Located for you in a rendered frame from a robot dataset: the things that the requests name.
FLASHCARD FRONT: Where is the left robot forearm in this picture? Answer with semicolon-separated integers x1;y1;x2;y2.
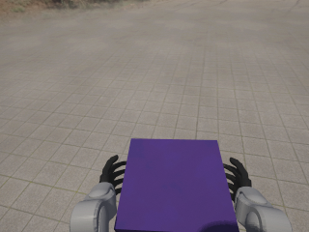
69;182;118;232

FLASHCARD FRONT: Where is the robot right hand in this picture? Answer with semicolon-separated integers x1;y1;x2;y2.
223;157;252;202

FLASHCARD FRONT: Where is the right robot forearm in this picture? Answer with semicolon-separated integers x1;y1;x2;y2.
234;187;294;232

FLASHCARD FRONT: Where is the carton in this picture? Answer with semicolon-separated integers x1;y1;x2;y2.
114;138;239;232

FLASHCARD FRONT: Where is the robot left hand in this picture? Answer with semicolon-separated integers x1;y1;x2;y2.
99;155;126;195

